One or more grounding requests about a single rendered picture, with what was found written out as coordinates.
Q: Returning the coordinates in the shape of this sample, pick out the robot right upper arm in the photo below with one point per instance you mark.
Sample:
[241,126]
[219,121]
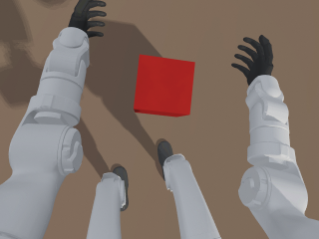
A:
[278,200]

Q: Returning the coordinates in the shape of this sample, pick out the robot right foot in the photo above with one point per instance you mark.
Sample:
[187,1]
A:
[164,152]

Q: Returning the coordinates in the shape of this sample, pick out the robot left foot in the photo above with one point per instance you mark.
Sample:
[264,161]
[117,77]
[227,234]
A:
[122,173]

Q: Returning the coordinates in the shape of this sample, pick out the left robot forearm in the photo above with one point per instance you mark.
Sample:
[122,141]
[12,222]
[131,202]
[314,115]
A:
[62,82]

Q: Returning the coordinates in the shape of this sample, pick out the robot right hand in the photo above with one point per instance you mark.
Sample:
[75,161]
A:
[262,60]

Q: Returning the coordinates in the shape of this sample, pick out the robot left upper arm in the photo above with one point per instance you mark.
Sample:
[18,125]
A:
[41,156]

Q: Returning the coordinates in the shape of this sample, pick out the robot foot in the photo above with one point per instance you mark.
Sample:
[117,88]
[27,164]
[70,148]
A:
[164,152]
[122,173]

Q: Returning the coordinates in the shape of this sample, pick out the right robot forearm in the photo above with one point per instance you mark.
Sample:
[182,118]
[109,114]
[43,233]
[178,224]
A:
[269,127]

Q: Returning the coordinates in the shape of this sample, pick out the robot left hand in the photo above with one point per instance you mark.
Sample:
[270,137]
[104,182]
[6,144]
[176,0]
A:
[81,15]

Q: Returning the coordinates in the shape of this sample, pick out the carton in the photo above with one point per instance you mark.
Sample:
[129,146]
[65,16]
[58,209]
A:
[164,86]

